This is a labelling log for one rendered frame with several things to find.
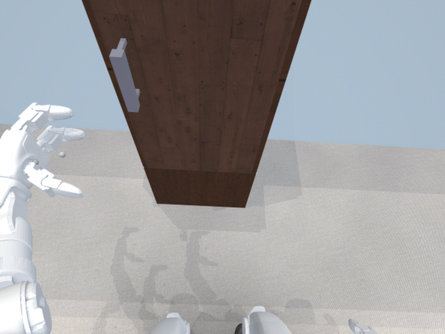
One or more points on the cupboard door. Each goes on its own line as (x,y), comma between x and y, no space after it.
(207,71)

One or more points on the robot right thigh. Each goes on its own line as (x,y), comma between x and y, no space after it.
(263,323)

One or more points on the left robot hand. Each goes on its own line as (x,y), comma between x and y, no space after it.
(18,149)

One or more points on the robot left thigh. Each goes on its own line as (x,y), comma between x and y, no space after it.
(172,325)

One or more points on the right robot hand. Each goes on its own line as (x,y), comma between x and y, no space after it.
(359,328)

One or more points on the robot left forearm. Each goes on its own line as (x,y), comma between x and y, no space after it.
(16,240)

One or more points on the robot thigh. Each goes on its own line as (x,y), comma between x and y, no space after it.
(263,323)
(172,325)

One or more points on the robot left upper arm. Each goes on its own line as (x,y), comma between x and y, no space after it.
(24,309)

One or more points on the handle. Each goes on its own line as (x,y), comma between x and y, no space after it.
(123,74)

